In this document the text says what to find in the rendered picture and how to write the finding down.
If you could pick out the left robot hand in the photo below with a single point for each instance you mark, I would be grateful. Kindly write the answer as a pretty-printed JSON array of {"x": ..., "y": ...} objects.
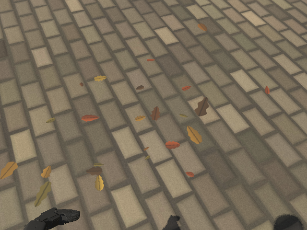
[{"x": 52, "y": 218}]

